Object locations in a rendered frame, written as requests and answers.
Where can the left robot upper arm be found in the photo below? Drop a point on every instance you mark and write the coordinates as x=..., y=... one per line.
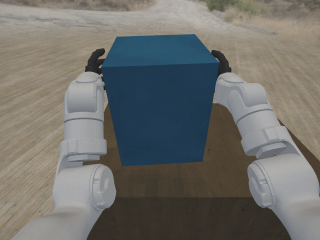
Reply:
x=80, y=195

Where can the pedestal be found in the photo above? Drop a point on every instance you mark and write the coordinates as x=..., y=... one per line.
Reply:
x=209, y=200

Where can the left robot hand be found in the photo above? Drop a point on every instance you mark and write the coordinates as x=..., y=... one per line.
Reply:
x=94, y=63

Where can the carton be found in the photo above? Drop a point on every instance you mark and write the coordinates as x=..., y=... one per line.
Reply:
x=160, y=91

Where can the robot right forearm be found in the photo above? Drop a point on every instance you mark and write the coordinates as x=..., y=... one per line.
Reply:
x=261, y=133

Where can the robot left forearm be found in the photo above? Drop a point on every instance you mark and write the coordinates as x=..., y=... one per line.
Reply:
x=83, y=122

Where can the right robot upper arm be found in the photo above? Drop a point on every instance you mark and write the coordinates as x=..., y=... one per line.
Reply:
x=286, y=184

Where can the right robot hand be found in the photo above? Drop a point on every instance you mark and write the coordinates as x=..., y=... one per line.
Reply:
x=223, y=63

